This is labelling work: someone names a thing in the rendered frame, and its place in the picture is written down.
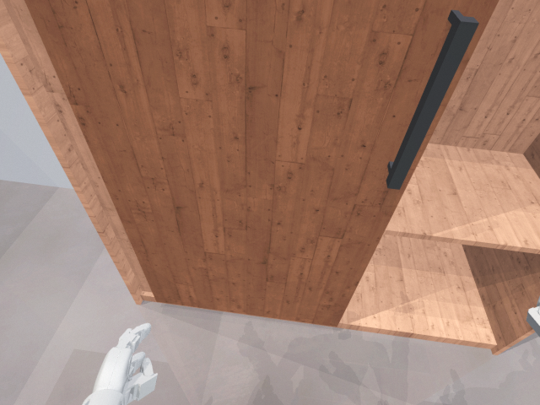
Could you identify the wardrobe door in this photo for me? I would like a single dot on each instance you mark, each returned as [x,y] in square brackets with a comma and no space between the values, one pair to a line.
[245,143]
[33,44]

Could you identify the handle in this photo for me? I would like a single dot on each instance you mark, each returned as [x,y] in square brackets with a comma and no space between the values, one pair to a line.
[451,54]

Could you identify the left robot hand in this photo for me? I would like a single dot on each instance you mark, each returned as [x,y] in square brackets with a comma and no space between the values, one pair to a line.
[119,365]

